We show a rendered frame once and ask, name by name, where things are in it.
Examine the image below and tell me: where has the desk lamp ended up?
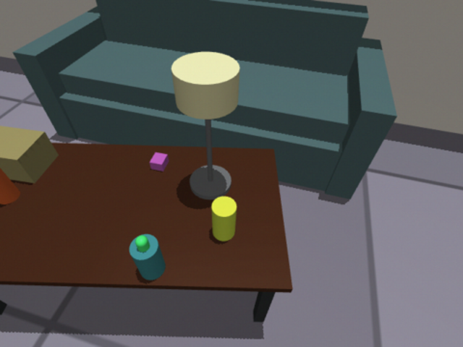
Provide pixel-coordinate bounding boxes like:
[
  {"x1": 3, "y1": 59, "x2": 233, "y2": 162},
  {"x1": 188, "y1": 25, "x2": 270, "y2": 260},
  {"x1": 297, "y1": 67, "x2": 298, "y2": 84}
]
[{"x1": 171, "y1": 52, "x2": 240, "y2": 200}]

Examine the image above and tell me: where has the coffee table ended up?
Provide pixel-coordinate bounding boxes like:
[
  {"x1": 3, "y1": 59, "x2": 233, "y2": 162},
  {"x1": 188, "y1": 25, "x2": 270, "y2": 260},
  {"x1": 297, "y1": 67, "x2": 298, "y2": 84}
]
[{"x1": 0, "y1": 142, "x2": 292, "y2": 322}]

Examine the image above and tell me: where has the sofa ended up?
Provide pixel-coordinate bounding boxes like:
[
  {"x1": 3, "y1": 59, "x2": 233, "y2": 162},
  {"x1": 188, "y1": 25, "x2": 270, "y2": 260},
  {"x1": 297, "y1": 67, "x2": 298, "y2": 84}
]
[{"x1": 12, "y1": 0, "x2": 397, "y2": 199}]

